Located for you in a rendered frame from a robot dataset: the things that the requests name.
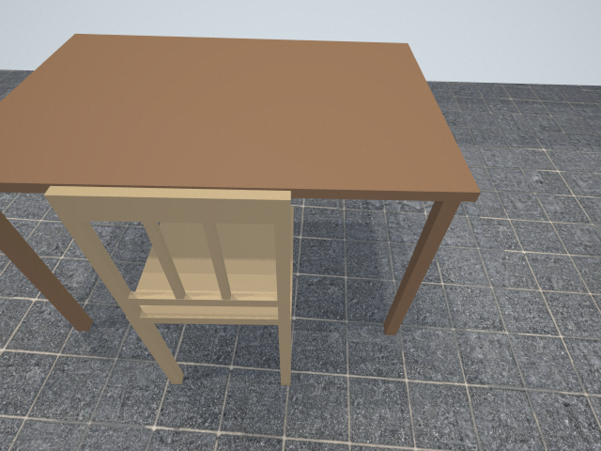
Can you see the chair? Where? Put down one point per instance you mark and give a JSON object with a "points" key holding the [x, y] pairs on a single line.
{"points": [[217, 257]]}

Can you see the table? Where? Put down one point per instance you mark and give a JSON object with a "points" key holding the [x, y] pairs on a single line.
{"points": [[322, 119]]}

